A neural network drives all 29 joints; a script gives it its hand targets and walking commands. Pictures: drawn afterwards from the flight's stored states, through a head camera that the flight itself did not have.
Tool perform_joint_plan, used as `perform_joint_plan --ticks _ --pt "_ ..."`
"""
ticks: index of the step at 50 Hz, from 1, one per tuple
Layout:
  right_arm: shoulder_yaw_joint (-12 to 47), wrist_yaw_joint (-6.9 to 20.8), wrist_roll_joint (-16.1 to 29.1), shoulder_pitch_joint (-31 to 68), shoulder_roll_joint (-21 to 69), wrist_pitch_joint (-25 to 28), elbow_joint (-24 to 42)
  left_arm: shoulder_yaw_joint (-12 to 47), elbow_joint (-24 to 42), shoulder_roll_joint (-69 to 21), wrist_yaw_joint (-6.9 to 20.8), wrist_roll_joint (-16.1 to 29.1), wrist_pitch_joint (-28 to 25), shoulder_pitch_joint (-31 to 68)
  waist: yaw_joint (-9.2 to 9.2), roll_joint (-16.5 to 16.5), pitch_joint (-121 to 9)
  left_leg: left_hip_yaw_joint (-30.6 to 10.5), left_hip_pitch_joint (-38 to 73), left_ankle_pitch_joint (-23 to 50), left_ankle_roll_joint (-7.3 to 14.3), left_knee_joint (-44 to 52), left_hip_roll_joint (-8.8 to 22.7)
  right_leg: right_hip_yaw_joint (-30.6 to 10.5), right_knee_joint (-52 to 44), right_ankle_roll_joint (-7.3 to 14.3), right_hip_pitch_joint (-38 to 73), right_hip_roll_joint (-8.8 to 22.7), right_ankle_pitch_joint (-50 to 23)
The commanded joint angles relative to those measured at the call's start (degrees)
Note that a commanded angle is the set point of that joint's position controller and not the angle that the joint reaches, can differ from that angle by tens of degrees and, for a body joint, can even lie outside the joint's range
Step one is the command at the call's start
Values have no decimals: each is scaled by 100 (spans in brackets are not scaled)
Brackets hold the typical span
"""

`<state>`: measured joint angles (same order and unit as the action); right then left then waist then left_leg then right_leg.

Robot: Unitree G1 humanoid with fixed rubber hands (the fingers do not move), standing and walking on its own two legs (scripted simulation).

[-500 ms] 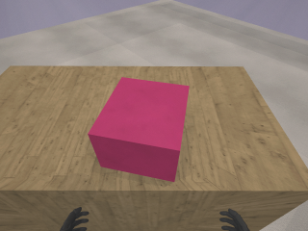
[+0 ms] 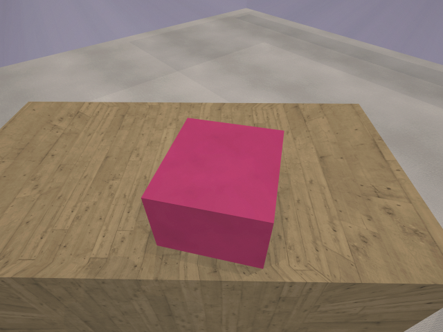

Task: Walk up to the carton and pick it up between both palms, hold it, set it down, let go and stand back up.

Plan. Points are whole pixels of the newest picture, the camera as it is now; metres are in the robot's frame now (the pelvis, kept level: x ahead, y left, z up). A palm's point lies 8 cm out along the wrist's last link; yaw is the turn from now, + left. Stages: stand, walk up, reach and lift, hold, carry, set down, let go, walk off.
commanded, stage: stand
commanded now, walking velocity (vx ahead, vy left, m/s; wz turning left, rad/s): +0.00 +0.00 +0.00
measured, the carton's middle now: (222, 186) +0.47 +0.00 -0.02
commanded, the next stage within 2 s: none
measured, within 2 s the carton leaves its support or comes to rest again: neither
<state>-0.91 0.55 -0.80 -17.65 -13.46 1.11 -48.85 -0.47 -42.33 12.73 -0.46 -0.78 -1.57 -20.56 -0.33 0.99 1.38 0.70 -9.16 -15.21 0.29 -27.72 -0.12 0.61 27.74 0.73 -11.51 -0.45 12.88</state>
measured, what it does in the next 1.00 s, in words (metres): stands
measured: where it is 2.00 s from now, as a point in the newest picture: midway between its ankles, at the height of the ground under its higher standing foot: outside the picture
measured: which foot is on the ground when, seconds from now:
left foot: down 0.00-1.00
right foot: down 0.00-1.00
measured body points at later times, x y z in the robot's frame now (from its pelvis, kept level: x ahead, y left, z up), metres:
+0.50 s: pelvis -0.03 +0.01 +0.00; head -0.03 -0.01 +0.45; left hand -0.01 +0.26 -0.13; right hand +0.01 -0.24 -0.15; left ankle +0.00 +0.12 -0.74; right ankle +0.03 -0.11 -0.74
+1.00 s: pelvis -0.03 +0.00 +0.00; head -0.02 -0.01 +0.45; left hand -0.03 +0.24 -0.14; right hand -0.01 -0.24 -0.16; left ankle +0.00 +0.12 -0.74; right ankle +0.03 -0.11 -0.74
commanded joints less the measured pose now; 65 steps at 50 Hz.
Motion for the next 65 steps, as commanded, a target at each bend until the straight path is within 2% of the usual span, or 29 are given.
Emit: perform_joint_plan --ticks 1,5,11,14,16,17,20,24,32,33,35,39,43,44,48,50,51,53,54,55,58,61,62,65 --pt "-214 -56 23 -15 -846 119 428 -216 403 938 -83 2 -169 -58 -8 51 176 -716 -489 597 127 679 552 -525 -537 40 152 610 -767" --pt "-200 -64 44 -59 -802 84 333 -198 248 871 -111 14 -140 -159 -7 95 312 -777 -634 180 111 815 545 -497 -603 27 79 573 -354" --pt "-187 -85 45 -136 -806 61 154 -155 1 842 -121 21 -122 -233 27 -164 581 -822 -780 -223 74 929 511 -492 -716 6 -78 566 44" --pt "-165 -102 33 -145 -804 77 75 -173 -94 865 -121 20 -117 -282 8 -108 389 -851 -711 -258 92 956 507 -527 -695 14 27 570 68" --pt "-177 -108 42 -144 -801 60 15 -167 -198 815 -118 11 -110 -307 10 10 466 -854 -822 -595 90 1015 505 -508 -729 -13 5 562 290" --pt "-176 -111 42 -166 -793 58 -11 -156 -227 834 -121 13 -109 -305 25 -109 462 -875 -795 -501 103 1014 523 -517 -701 -1 15 570 237" --pt "-160 -114 52 -223 -778 40 -76 -166 -338 861 -129 5 -98 -380 3 -100 472 -870 -839 -761 95 1055 497 -526 -741 -13 -59 559 551" --pt "-144 -131 44 -274 -745 32 -169 -152 -457 814 -130 -9 -88 -423 32 -141 496 -890 -927 -714 82 1020 477 -558 -760 0 -71 603 575" --pt "-147 -147 40 -371 -662 6 -301 -179 -673 773 -144 28 -41 -517 -1 -228 563 -811 -948 -1012 53 927 375 -683 -960 -9 -434 628 1290" --pt "-146 -148 20 -432 -641 4 -323 -186 -699 804 -146 16 -40 -470 67 -287 553 -800 -892 -912 43 865 379 -734 -968 11 -480 647 1327" --pt "-127 -151 6 -516 -589 2 -372 -196 -708 829 -147 0 -36 -468 52 -80 556 -783 -956 -915 35 868 361 -747 -985 8 -467 683 1388" --pt "-129 -165 40 -469 -626 35 -386 -184 -792 770 -156 18 -50 -490 -9 -178 354 -828 -878 -614 35 857 418 -621 -868 -15 -311 615 889" --pt "-116 -179 34 -539 -567 8 -422 -166 -898 759 -161 27 -15 -478 13 -240 502 -767 -803 -577 24 840 391 -713 -948 -3 -579 647 1078" --pt "-124 -183 33 -584 -568 5 -453 -180 -906 737 -161 34 -3 -455 30 -117 534 -808 -881 -716 21 867 405 -680 -920 -18 -566 606 1124" --pt "-127 -208 33 -564 -571 10 -466 -189 -945 747 -159 40 -5 -490 6 -114 443 -804 -908 -606 9 826 404 -734 -922 16 -472 654 990" --pt "-109 -218 38 -547 -530 17 -460 -172 -956 685 -173 57 -7 -425 10 -138 482 -776 -824 -316 10 786 429 -743 -942 30 -466 679 800" --pt "-111 -223 38 -556 -547 22 -484 -157 -974 654 -165 43 -9 -442 12 -54 392 -795 -773 -338 14 796 432 -702 -902 17 -459 665 760" --pt "-119 -226 55 -565 -549 22 -460 -171 -990 697 -168 51 -6 -440 -13 -167 308 -805 -816 -373 -7 813 433 -653 -870 3 -316 615 684" --pt "-124 -226 51 -526 -542 23 -475 -174 -1002 697 -169 45 -7 -428 -32 -61 356 -775 -819 -394 -7 813 430 -683 -877 17 -343 635 683" --pt "-100 -228 51 -509 -521 16 -484 -165 -1013 670 -168 40 -7 -412 -24 -95 430 -767 -841 -300 -15 793 447 -666 -862 7 -362 643 602" --pt "-114 -230 62 -588 -501 0 -505 -169 -1023 648 -177 55 12 -404 2 -139 463 -710 -843 -450 5 792 416 -679 -909 -3 -449 633 821" --pt "-106 -246 37 -577 -522 8 -525 -169 -1016 658 -168 64 12 -376 -21 -128 436 -728 -786 -281 -9 767 443 -688 -906 7 -468 645 692" --pt "-94 -247 53 -599 -491 8 -535 -163 -1040 661 -172 59 21 -335 22 -135 474 -765 -819 -313 -8 797 449 -688 -898 14 -476 625 709" --pt "-79 -254 58 -540 -497 16 -548 -148 -1088 582 -168 69 12 -346 -13 -115 387 -732 -754 -73 -16 782 457 -613 -818 -23 -339 581 368"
